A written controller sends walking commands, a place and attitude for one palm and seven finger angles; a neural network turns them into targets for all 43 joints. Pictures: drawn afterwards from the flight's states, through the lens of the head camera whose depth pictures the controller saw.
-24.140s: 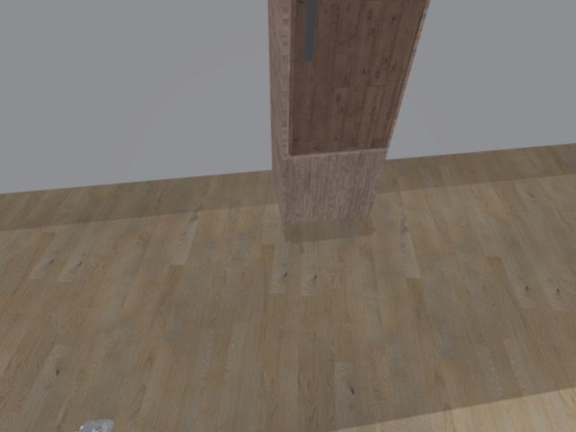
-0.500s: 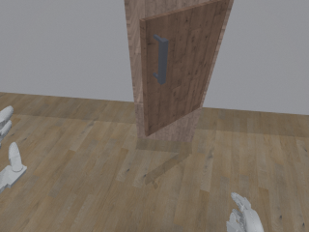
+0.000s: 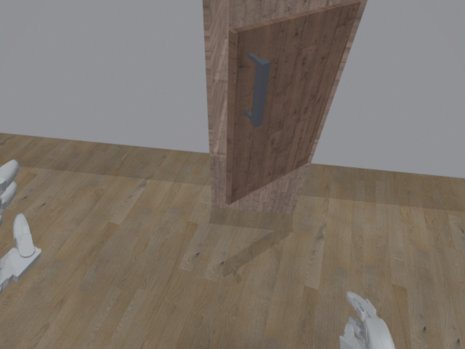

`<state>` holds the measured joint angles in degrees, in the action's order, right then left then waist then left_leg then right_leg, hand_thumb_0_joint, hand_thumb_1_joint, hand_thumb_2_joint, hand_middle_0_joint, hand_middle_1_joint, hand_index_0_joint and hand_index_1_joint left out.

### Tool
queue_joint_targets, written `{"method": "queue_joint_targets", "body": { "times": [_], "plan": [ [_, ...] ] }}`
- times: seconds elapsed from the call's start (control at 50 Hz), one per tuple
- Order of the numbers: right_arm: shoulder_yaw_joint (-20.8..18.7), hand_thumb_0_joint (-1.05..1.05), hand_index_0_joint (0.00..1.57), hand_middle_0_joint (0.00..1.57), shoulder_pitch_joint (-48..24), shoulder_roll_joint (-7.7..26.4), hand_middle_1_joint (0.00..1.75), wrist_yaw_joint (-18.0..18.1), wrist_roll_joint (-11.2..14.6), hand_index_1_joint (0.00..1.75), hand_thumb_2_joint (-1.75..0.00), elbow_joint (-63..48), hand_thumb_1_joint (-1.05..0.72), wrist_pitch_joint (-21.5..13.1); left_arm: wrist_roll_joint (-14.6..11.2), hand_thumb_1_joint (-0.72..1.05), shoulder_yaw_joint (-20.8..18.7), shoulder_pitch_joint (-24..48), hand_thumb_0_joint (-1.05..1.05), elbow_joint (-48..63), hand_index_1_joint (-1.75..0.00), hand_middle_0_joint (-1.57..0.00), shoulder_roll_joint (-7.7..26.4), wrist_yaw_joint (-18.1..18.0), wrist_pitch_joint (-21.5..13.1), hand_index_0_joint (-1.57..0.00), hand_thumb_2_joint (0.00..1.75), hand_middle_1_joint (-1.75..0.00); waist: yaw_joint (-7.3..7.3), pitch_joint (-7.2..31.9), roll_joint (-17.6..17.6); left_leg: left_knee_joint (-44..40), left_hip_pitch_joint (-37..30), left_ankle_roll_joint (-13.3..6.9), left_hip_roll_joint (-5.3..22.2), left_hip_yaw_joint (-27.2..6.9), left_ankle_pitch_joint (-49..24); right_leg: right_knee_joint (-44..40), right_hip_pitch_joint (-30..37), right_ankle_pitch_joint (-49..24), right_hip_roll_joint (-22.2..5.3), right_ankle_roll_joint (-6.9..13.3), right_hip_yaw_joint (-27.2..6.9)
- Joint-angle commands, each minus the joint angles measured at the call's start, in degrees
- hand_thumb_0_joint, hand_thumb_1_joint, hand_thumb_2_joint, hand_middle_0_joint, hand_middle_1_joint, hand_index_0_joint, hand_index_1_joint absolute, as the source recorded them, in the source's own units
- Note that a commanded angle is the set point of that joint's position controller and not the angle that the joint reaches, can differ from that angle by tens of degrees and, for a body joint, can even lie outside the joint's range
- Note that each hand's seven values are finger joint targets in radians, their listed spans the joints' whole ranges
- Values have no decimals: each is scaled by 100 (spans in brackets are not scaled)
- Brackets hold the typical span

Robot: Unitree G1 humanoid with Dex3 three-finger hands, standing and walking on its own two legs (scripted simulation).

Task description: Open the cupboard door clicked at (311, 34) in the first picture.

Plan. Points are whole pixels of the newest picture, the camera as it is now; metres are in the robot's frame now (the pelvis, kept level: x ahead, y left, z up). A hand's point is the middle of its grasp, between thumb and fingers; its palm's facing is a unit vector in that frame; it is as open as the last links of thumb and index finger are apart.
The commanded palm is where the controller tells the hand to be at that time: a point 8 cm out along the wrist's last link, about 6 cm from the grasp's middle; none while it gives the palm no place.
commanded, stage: let the arm hang, fingers relaxed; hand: left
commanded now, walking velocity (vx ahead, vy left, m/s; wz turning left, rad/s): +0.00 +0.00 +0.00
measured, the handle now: (254, 91) +0.64 +0.00 +0.11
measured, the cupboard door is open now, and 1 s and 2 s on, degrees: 40 40 40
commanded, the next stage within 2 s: look to check the result in 1.10 s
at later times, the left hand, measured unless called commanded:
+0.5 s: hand out of the picture -0.07 +0.18 -0.18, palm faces +0.07 -0.98 -0.18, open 7.2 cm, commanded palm none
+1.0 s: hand out of the picture +0.04 +0.19 -0.17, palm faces +0.05 -0.97 -0.23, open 7.3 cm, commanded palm none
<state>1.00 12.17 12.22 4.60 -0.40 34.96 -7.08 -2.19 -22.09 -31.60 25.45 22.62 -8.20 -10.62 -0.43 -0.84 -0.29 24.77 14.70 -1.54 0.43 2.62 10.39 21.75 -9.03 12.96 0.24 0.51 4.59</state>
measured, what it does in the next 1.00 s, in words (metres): stands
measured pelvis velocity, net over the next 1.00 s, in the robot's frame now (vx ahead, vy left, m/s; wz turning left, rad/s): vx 0.00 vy -0.01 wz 0.04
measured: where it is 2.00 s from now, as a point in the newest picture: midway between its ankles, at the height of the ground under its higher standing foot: outside the picture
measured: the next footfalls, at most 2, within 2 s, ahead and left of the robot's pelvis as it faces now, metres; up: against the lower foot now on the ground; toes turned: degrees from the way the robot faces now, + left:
none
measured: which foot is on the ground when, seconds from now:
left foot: down 0.00-1.00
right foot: down 0.00-1.00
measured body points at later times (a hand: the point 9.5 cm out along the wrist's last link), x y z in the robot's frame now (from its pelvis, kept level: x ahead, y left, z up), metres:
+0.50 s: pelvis -0.01 +0.00 +0.00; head +0.03 +0.01 +0.44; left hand -0.07 +0.23 -0.16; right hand -0.01 -0.25 -0.15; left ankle +0.03 +0.10 -0.74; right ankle -0.01 -0.11 -0.74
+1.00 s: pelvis +0.00 -0.01 +0.00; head +0.01 -0.01 +0.45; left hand +0.04 +0.24 -0.15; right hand +0.05 -0.25 -0.16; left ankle +0.03 +0.10 -0.74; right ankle -0.01 -0.11 -0.74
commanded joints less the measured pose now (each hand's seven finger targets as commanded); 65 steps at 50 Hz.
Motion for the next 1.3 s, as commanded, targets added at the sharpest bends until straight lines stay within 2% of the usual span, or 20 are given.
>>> {"method": "queue_joint_targets", "body": {
  "times": [0.0, 0.02, 0.04, 0.06, 0.1, 0.14, 0.16, 0.22, 0.24, 0.32, 0.48, 0.66, 0.72, 0.76, 0.82, 0.84, 1.02, 1.04, 1.22, 1.28],
  "plan": [
    [-544, 0, 20, 20, -278, 1435, 30, -516, 81, 30, -90, 683, -90, -12, 403, 90, 1418, 657, 0, -3571, -30, -20, 82, 788, 912, -20, 90, -30, 192, 432, -508, 316, 50, -23, 641, -658, -1741, 547, -745, -597, -606, 91, -487],
    [-495, 0, 20, 20, -253, 1370, 30, -494, 26, 30, -90, 661, -90, 121, 396, 90, 1491, 821, 0, -3714, -30, -20, -2, 806, 971, -20, 90, -30, 147, 549, -362, 243, 247, -170, 756, -857, -1379, 728, -722, -37, -490, 111, -406],
    [-462, 0, 20, 20, -301, 1379, 30, -479, -1, 30, -90, 627, -90, 197, 428, 90, 1533, 993, 0, -3982, -30, -20, 58, 813, 972, -20, 90, -30, 101, 514, 2, 122, 415, -261, 790, -1032, -1258, 836, -571, 92, -412, 140, -438],
    [-431, 0, 20, 20, -404, 1450, 30, -475, -41, 30, -90, 652, -90, 248, 435, 90, 1568, 1084, 0, -4300, -30, -20, 145, 827, 971, -20, 90, -30, 50, 515, 338, 61, 552, -313, 790, -1129, -935, 788, -406, 179, -431, 149, -459],
    [-421, 0, 20, 20, -507, 1516, 30, -490, -78, 30, -90, 833, -90, 340, 453, 90, 1618, 1453, 0, -5035, -30, -20, 339, 848, 954, -20, 90, -30, 32, 473, 969, 173, 462, -241, 595, -1048, -695, 486, -374, -47, -670, 272, -646],
    [-378, 0, 20, 20, -516, 1410, 30, -508, -82, 30, -90, 1036, -90, 472, 425, 90, 1732, 1794, 0, -5775, -30, -20, 415, 831, 986, -20, 90, -30, 85, 365, 855, 283, 207, -134, 403, -872, -518, 211, -571, 66, -906, 415, -803],
    [-328, 0, 20, 20, -524, 1286, 30, -513, -102, 30, -90, 1180, -90, 531, 404, 90, 1819, 1926, 0, -6134, -30, -20, 363, 815, 1012, -20, 90, -30, 107, 263, 593, 282, 132, -94, 333, -803, -490, 132, -632, 78, -958, 441, -855],
    [-234, 0, 20, 20, -457, 1102, 30, -492, -116, 30, -90, 1528, -90, 634, 345, 90, 1979, 1974, 0, -7036, -30, -20, 196, 770, 1046, -20, 90, -30, 95, 222, -322, -131, 16, -64, 411, -897, -313, 134, -449, 279, -773, 328, -745],
    [-225, 0, 20, 20, -437, 1119, 30, -475, -104, 30, -90, 1618, -90, 650, 336, 90, 1989, 1881, 0, -7284, -30, -20, 198, 758, 1047, -20, 90, -30, 38, 238, -459, -241, 80, -83, 449, -960, -211, 94, -249, 320, -719, 291, -673],
    [-196, 0, 20, 20, -222, 859, 30, -400, -90, 30, -90, 2064, -90, 688, 282, 90, 1988, 1560, 0, -8120, -30, -20, -103, 736, 1033, -20, 90, -30, 26, 306, -904, -381, 43, -39, 426, -933, 34, -60, 21, 213, -736, 295, -624],
    [-231, 0, 20, 20, 272, 654, 30, -311, -52, 30, -90, 2605, -90, 748, 262, 90, 2035, 1298, 0, -8871, -30, -20, -415, 693, 1019, -20, 90, -30, 83, -98, -94, -388, -205, -60, 452, -883, -21, -374, -205, 344, -773, 294, -468],
    [-241, 0, 20, 20, 317, 520, 30, -308, -56, 30, -90, 2803, -90, 726, 271, 90, 2028, 1240, 0, -8996, -30, -20, -459, 650, 1013, -20, 90, -30, 60, -261, 19, -552, -195, -76, 477, -879, -60, -335, -181, 358, -741, 247, -421],
    [-235, 0, 20, 20, 266, 519, 30, -314, -63, 30, -90, 2837, -90, 716, 280, 90, 2030, 1331, 0, -8970, -30, -20, -429, 650, 1005, -20, 90, -30, 57, -453, 204, -602, -200, -79, 475, -847, -105, -394, -259, 302, -756, 231, -452],
    [-235, 0, 20, 20, 233, 526, 30, -326, -63, 30, -90, 2850, -90, 698, 283, 90, 2015, 1401, 0, -8944, -30, -20, -383, 648, 987, -20, 90, -30, 58, -366, 255, -586, -236, -69, 471, -821, -256, -404, -174, 250, -784, 232, -458],
    [-238, 0, 20, 20, 135, 595, 30, -329, -71, 30, -90, 2845, -90, 669, 278, 90, 1996, 1529, 0, -8900, -30, -20, -328, 652, 964, -20, 90, -30, 58, -309, -8, -609, -292, -52, 475, -827, -429, -401, -91, 64, -787, 226, -489],
    [-236, 0, 20, 20, 99, 611, 30, -330, -62, 30, -90, 2838, -90, 662, 279, 90, 1978, 1516, 0, -8889, -30, -20, -287, 654, 956, -20, 90, -30, 18, -313, 26, -603, -282, -59, 479, -815, -494, -418, -54, 8, -792, 226, -452],
    [-260, 0, 20, 20, -140, 843, 30, -324, -71, 30, -90, 2789, -90, 604, 273, 90, 1926, 1895, 0, -8801, -30, -20, -83, 678, 899, -20, 90, -30, 42, -111, -134, -653, -427, -26, 517, -838, -899, -508, 274, -531, -845, 245, -521],
    [-271, 0, 20, 20, -148, 873, 30, -326, -61, 30, -90, 2772, -90, 606, 280, 90, 1911, 1910, 0, -8777, -30, -20, -38, 676, 890, -20, 90, -30, 32, -75, -2, -634, -431, -29, 527, -835, -921, -515, 327, -584, -841, 245, -478],
    [-288, 0, 20, 20, -359, 1103, 30, -330, -68, 30, -90, 2751, -90, 616, 271, 90, 1923, 2131, 0, -8785, -30, -20, 111, 700, 879, -20, 90, -30, 67, -20, -127, -684, -629, 3, 561, -825, -942, -641, 330, -684, -866, 255, -545],
    [-288, 0, 20, 20, -410, 1147, 30, -333, -64, 30, -90, 2744, -90, 619, 272, 90, 1926, 2174, 0, -8795, -30, -20, 172, 703, 876, -20, 90, -30, 63, 4, 15, -702, -679, -2, 579, -816, -957, -674, 345, -740, -871, 247, -544]
  ]
}}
